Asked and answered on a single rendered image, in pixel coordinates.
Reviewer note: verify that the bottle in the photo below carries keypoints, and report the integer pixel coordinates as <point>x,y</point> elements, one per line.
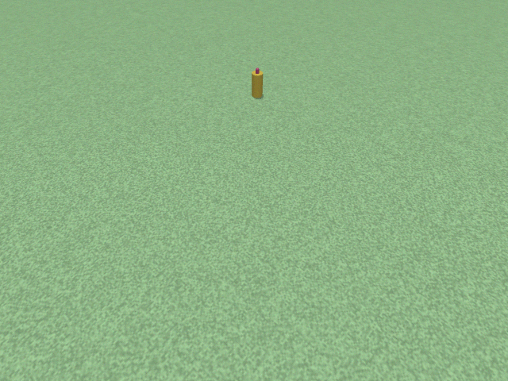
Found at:
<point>257,83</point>

